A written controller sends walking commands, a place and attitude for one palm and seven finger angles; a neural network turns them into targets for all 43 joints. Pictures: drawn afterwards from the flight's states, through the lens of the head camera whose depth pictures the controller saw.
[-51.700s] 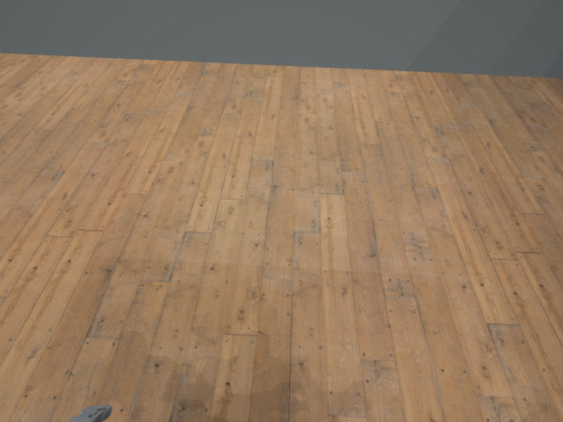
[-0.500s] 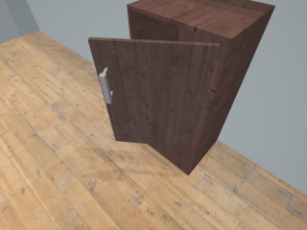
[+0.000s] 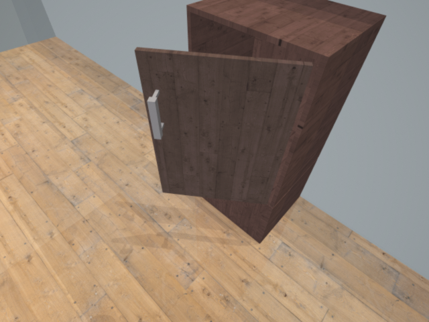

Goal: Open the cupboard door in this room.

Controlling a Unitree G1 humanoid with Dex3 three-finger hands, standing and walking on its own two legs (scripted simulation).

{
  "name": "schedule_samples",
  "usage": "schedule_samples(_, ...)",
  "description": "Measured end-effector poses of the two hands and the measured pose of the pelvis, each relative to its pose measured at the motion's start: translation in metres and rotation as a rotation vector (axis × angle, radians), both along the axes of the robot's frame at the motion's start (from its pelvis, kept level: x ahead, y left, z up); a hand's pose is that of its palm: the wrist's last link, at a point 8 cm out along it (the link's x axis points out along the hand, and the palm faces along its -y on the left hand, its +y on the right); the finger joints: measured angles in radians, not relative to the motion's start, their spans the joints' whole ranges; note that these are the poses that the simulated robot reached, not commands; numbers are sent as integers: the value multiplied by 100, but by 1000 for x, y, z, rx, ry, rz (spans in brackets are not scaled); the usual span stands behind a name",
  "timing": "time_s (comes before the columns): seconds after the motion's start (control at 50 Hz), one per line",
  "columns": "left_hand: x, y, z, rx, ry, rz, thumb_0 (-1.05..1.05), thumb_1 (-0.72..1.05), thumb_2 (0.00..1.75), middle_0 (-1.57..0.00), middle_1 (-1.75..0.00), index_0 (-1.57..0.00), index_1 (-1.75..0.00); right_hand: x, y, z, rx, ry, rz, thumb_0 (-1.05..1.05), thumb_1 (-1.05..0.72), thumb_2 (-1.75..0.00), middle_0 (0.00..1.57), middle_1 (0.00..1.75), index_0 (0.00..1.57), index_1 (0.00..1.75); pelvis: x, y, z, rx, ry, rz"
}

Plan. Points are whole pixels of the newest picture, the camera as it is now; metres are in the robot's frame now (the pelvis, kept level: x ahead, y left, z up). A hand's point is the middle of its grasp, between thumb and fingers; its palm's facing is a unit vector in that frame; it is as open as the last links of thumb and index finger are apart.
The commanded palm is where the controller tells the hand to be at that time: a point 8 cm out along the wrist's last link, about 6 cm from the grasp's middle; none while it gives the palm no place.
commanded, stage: look again from close up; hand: left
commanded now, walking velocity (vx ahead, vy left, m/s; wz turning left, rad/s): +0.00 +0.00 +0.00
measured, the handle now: (157, 114) +0.63 +0.20 +0.02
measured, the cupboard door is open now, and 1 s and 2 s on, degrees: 36 36 36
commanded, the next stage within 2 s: shuffle to correct the standing spot in 0.54 s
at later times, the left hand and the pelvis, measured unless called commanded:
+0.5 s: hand out of the picture -0.01 +0.15 -0.18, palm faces +0.04 -0.99 -0.15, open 7.4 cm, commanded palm none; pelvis +0.00 +0.00 +0.00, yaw +0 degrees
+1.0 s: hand out of the picture -0.01 +0.17 -0.19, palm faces +0.06 -0.99 -0.12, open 7.4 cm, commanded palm none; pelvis +0.03 +0.02 -0.01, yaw -2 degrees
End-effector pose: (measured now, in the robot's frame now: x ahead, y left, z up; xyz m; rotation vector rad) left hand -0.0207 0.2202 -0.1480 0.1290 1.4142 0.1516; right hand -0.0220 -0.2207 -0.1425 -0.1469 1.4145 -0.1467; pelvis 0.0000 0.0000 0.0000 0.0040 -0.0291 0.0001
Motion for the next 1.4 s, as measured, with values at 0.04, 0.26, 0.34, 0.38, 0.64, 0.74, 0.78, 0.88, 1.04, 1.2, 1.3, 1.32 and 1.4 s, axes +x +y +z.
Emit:
schedule_samples(0.04, -2, -3, -1, -6, 4, 1, 0, 91, 90, -20, -30, -20, -30, -1, 3, 0, 5, 1, -3, 1, -91, -90, 20, 30, 20, 30, 0, 0, 0, 0, -1, -1)
schedule_samples(0.26, 1, -16, -2, -32, -16, 7, 0, 91, 90, -20, -30, -20, -30, 7, 13, -3, 28, -23, -6, 1, -92, -90, 20, 30, 20, 30, -2, 0, 0, 0, -4, -4)
schedule_samples(0.34, 1, -17, -2, -34, -20, 8, 0, 91, 90, -20, -30, -20, -30, 7, 13, -3, 26, -26, -10, 1, -92, -90, 20, 30, 20, 30, -2, 0, 0, 0, -4, -5)
schedule_samples(0.38, 1, -18, -3, -34, -20, 9, 0, 91, 90, -20, -30, -20, -30, 7, 12, -3, 25, -27, -12, 1, -92, -90, 20, 30, 20, 30, -2, 0, 0, 0, -5, -6)
schedule_samples(0.64, -2, -17, -1, -26, -12, 15, 0, 91, 90, -20, -30, -20, -30, 2, 14, -3, 35, -13, -16, 1, -91, -90, 19, 30, 20, 30, -3, -2, 1, 1, 0, -6)
schedule_samples(0.74, -3, -18, -2, -27, -9, 21, 0, 91, 90, -20, -30, -20, -30, 0, 14, -5, 40, -1, -13, 0, -91, -90, 19, 30, 20, 30, -1, -3, -1, 0, 1, -4)
schedule_samples(0.78, -4, -17, -3, -29, -7, 32, 0, 91, 90, -20, -30, -20, -30, 0, 14, -6, 40, 10, -10, 0, -91, -90, 19, 30, 20, 30, 2, -2, -2, -3, 2, -2)
schedule_samples(0.88, -7, -12, -10, -43, 10, 78, 0, 91, 90, -20, -30, -20, -30, 2, 14, -6, 16, 37, -3, 0, -91, -90, 19, 30, 20, 30, 14, 5, -7, -19, 9, 4)
schedule_samples(1.04, 23, 4, -9, -56, 65, 12, 0, 91, 90, -20, -30, -20, -30, 6, 31, 0, -1, 21, -70, 0, -91, -90, 19, 30, 20, 30, 41, 19, -5, -5, 13, -41)
schedule_samples(1.2, 118, 19, 0, 34, -94, -36, 3, 96, 90, -20, -30, -20, -30, -4, 45, -7, 69, 151, -101, 0, -91, -90, 20, 30, 20, 30, 72, 8, -9, 17, 10, -28)
schedule_samples(1.3, 151, 15, 0, 48, -162, -24, 2, 94, 90, -20, -30, -20, -30, 19, 41, -18, 72, 170, -97, 1, -91, -90, 20, 30, 20, 30, 83, 7, -13, -6, 11, 11)
schedule_samples(1.32, 155, 13, -2, 44, -170, -22, 1, 94, 90, -20, -30, -20, -30, 27, 39, -18, 65, 157, -94, 1, -91, -90, 20, 30, 20, 30, 83, 7, -14, -8, 13, 18)
schedule_samples(1.4, 163, 12, -5, 26, -181, -1, 0, 94, 90, -20, -30, -20, -30, 63, 34, -14, 33, 65, -76, 1, -91, -90, 20, 30, 20, 30, 80, 10, -11, 12, 15, 1)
